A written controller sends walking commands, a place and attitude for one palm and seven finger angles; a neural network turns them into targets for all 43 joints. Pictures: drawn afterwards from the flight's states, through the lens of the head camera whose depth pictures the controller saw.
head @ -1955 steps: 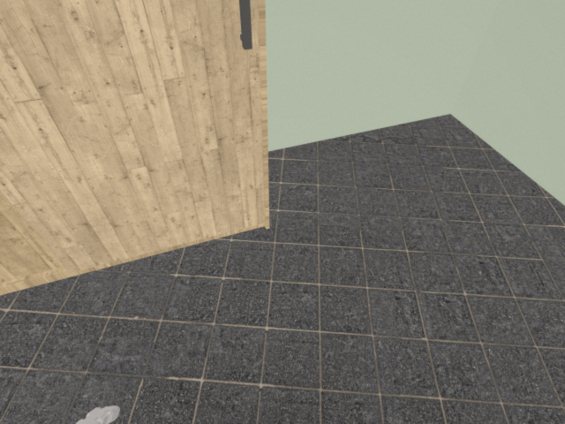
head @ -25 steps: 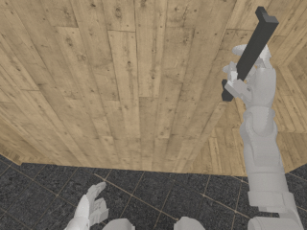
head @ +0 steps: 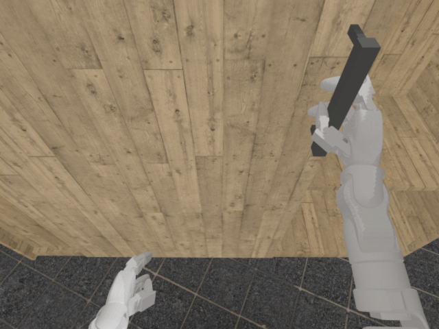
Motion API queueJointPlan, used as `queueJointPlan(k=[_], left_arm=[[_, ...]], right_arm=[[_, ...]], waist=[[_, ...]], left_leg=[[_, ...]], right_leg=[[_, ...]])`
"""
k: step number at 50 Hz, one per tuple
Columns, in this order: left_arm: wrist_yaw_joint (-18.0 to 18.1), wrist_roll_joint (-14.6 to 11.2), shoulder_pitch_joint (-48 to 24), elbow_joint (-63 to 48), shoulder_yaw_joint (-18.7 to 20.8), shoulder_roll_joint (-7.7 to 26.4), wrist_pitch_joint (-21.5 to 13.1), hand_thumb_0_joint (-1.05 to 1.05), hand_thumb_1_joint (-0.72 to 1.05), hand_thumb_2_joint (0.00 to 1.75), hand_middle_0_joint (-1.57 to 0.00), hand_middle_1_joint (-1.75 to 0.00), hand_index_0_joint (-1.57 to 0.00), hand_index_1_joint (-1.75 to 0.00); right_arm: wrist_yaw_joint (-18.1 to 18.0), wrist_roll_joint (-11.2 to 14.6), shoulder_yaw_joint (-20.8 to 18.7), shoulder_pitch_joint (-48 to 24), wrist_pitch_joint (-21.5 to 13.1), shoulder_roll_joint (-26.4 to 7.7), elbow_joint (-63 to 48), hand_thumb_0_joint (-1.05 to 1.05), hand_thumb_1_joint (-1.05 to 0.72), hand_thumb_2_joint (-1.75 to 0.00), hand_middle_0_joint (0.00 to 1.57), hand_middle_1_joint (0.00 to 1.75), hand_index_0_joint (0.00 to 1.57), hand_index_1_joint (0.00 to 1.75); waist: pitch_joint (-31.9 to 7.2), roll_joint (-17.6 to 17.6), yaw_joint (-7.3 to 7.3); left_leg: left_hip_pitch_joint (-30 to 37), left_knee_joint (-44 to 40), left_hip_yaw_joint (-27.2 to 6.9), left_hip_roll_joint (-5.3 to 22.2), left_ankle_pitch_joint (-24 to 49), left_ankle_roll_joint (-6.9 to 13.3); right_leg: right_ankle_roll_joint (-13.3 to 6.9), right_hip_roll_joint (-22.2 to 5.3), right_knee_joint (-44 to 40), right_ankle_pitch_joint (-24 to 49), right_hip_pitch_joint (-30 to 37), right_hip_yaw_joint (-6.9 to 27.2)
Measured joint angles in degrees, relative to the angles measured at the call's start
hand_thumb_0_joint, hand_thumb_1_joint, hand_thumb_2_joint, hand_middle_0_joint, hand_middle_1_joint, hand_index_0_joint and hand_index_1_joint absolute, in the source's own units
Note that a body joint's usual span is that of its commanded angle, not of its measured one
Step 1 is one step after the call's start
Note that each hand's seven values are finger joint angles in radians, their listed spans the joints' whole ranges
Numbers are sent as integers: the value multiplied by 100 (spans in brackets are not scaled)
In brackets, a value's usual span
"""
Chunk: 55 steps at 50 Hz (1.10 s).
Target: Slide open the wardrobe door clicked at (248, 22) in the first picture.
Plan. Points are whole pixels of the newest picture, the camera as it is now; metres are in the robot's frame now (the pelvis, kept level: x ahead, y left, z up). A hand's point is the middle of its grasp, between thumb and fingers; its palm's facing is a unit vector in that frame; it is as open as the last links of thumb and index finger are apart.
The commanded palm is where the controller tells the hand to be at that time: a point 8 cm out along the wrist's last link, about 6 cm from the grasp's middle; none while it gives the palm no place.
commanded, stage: stop walking and hold the door there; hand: right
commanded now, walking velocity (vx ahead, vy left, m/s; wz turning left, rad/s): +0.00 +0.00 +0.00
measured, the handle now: (334, 99) +0.42 -0.18 +0.20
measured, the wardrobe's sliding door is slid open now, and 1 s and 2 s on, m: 0.54 0.54 0.54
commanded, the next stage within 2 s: loosen the grip on the handle in 0.22 s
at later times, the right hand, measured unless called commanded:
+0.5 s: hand (332, 127) +0.37 -0.17 +0.18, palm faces +0.19 +0.98 +0.00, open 7.5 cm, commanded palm +0.34 -0.21 +0.17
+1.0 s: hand (328, 128) +0.37 -0.16 +0.18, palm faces +0.17 +0.98 -0.04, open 14.6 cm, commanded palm +0.34 -0.22 +0.17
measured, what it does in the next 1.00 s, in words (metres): stands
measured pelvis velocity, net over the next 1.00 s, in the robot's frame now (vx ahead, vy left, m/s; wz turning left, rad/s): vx -0.01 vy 0.00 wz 0.04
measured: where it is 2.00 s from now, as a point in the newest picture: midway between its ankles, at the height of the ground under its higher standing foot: outside the picture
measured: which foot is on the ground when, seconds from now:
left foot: down 0.00-1.00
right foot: down 0.00-1.00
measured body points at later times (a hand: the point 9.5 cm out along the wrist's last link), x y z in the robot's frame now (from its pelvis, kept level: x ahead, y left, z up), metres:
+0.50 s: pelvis -0.02 +0.00 +0.00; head -0.03 +0.01 +0.45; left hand +0.14 +0.24 -0.08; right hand +0.35 -0.22 +0.18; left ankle +0.02 +0.13 -0.73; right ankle -0.01 -0.14 -0.73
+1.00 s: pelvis -0.01 +0.00 +0.00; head -0.01 +0.00 +0.45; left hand +0.10 +0.26 -0.10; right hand +0.35 -0.22 +0.18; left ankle +0.02 +0.13 -0.73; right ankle -0.01 -0.14 -0.73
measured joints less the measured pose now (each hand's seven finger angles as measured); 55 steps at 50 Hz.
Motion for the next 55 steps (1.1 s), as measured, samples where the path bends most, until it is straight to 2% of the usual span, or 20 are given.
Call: queueJointPlan(k=[2,4,6,9,16,18,19,22,24,26,30,35,39,42,46,51,55], left_arm=[[58,-5,-45,61,35,116,49,1,90,90,-20,-30,-20,-30],[116,-32,10,91,95,233,107,1,90,90,-20,-30,-20,-30],[192,-28,63,160,130,345,160,1,90,90,-20,-30,-20,-30],[273,-8,123,256,172,396,244,1,91,90,-20,-30,-20,-30],[271,-12,268,138,218,420,305,1,91,90,-20,-30,-20,-30],[189,74,242,219,319,311,98,1,91,90,-20,-30,-20,-30],[153,38,262,291,335,254,-57,1,91,90,-20,-30,-20,-30],[59,0,424,329,307,247,-309,1,91,90,-20,-30,-20,-30],[39,18,493,339,277,314,-411,1,90,90,-20,-30,-20,-30],[13,9,566,329,259,372,-511,1,90,90,-20,-30,-20,-30],[-11,20,715,318,214,422,-686,1,90,90,-20,-30,-20,-30],[65,35,895,437,195,501,-800,1,90,90,-20,-30,-20,-30],[145,32,1012,566,235,579,-813,1,90,90,-20,-30,-20,-30],[200,19,1077,638,271,625,-850,2,90,90,-20,-30,-20,-30],[227,24,1071,665,288,642,-898,2,90,90,-20,-30,-20,-30],[157,75,968,550,300,576,-914,2,90,90,-20,-30,-20,-30],[116,99,778,456,244,485,-834,2,90,90,-20,-30,-20,-30]], right_arm=[[-54,14,-144,138,-30,7,16,-5,-74,-83,45,140,22,140],[-57,58,-194,208,20,38,30,-5,-74,-82,45,140,23,140],[-33,67,-206,238,52,68,35,-5,-74,-81,45,140,23,140],[-19,62,-196,285,57,48,33,-4,-74,-82,45,140,24,140],[-117,36,-237,387,29,31,139,-4,-75,-82,45,140,23,140],[242,-299,-358,13,-21,-217,550,-5,-69,-80,45,140,24,140],[393,-286,-386,-190,10,-291,809,-6,-65,-79,47,140,25,140],[596,170,-759,-311,179,-99,1215,-5,-56,-76,51,141,31,140],[528,334,-1019,-197,164,-12,1424,-4,-49,-72,51,140,34,140],[313,247,-1057,-229,102,-25,1748,-3,-38,-67,50,140,32,135],[-33,5,-1048,-383,-336,-123,2200,-1,-8,-51,47,139,24,128],[9,-41,-1057,-546,-926,-285,2402,0,27,-34,43,136,18,123],[188,8,-1084,-470,-1101,-420,2302,0,42,-27,38,131,20,122],[286,129,-1027,-377,-1123,-430,2166,0,48,-23,35,127,22,121],[311,266,-944,-239,-1078,-283,1871,-1,53,-21,32,123,24,119],[205,168,-811,120,-891,-79,1266,-1,55,-20,32,122,25,117],[217,77,-733,216,-728,-59,1084,-1,55,-20,33,121,25,116]], waist=[[-62,-236,161],[-160,-318,245],[-226,-308,269],[-263,-97,246],[-434,-52,320],[-379,71,218],[-452,168,234],[-754,203,293],[-912,82,357],[-1010,-15,449],[-980,20,543],[-800,130,525],[-759,117,526],[-774,73,530],[-801,39,507],[-882,23,409],[-945,12,355]], left_leg=[[-55,135,104,-45,-220,-3],[-128,235,172,21,-353,-12],[-167,285,184,83,-395,-22],[-184,326,68,206,-405,-63],[-149,106,-25,129,-247,-82],[-226,145,-124,104,-197,-45],[-325,202,-126,137,-182,-16],[-435,209,-106,161,-128,10],[-409,205,-145,138,-124,-18],[-443,297,-158,140,-134,-22],[-647,559,-200,152,-182,0],[-887,720,-257,102,-165,36],[-945,702,-296,61,-145,31],[-905,644,-300,65,-153,7],[-827,572,-307,92,-187,-38],[-759,544,-332,143,-261,-86],[-710,549,-315,175,-329,-119]], right_leg=[[-32,-48,98,20,-93,106],[-103,50,167,-127,-172,203],[-175,158,44,-103,-127,215],[-69,281,-282,129,60,102],[-79,215,-377,150,91,-4],[-75,194,-412,191,104,-107],[-17,226,-495,278,61,-106],[-17,255,-559,404,-33,-81],[-37,232,-493,371,-18,-119],[-55,230,-406,344,-44,-126],[-86,241,-239,332,-187,-147],[-125,249,-54,287,-409,-103],[-132,254,-10,267,-478,-67],[-132,266,-28,243,-459,-59],[-134,292,-68,200,-399,-68],[-160,344,-111,127,-322,-95],[-182,373,-93,59,-291,-79]])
